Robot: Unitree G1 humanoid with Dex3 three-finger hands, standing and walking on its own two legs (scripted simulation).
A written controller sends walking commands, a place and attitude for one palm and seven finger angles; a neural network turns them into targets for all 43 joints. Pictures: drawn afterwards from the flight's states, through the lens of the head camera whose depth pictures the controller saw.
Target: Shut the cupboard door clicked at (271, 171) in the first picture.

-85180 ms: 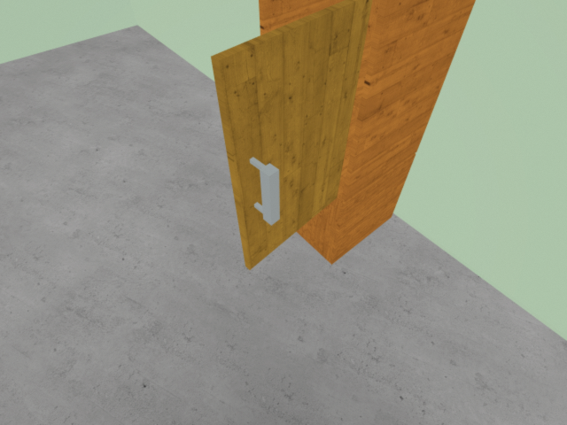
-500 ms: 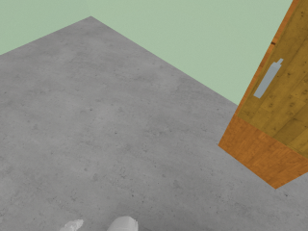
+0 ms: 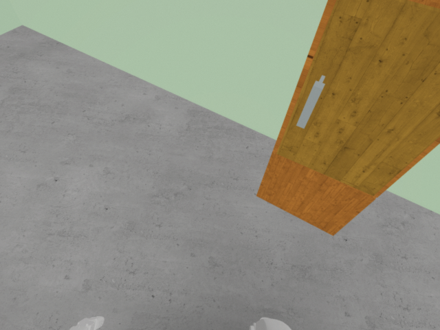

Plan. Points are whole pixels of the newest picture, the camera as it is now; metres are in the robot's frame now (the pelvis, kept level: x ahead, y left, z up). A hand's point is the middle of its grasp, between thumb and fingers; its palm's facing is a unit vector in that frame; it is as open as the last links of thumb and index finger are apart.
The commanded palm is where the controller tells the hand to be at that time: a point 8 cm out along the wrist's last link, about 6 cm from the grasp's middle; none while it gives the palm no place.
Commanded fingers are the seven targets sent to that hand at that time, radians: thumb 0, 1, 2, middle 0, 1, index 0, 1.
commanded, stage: turn to face it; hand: left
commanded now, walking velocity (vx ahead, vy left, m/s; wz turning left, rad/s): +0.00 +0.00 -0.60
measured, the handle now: (311, 101) +0.72 -0.22 -0.04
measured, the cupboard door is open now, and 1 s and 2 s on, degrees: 2 2 2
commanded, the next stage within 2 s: take the last steps up to it in 0.64 s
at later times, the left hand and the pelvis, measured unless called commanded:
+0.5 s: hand (145, 320) +0.15 +0.16 -0.18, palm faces -0.22 -0.95 -0.21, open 7.4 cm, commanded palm none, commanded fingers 0.00 0.90 0.90 -0.20 -0.30 -0.20 -0.30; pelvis +0.03 -0.02 -0.01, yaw -14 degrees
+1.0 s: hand (173, 288) +0.21 +0.11 -0.17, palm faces -0.40 -0.89 -0.22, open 7.4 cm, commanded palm none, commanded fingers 0.00 0.90 0.90 -0.20 -0.30 -0.20 -0.30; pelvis +0.06 -0.04 -0.01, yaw -23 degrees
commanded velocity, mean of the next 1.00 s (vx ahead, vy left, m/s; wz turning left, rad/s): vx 0.08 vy -0.03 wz -0.31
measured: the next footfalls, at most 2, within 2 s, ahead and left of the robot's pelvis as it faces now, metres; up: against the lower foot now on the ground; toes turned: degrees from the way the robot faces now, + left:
right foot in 0.14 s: +0.02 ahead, -0.14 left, +0.00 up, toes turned -9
left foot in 0.52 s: +0.12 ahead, +0.09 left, +0.00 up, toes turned -12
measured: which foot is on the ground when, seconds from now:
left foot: down 0.00-0.14, up 0.16-0.50, down 0.52-0.96, up 0.98-1.00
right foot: up 0.00-0.12, down 0.14-0.54, up 0.56-0.94, down 0.96-1.00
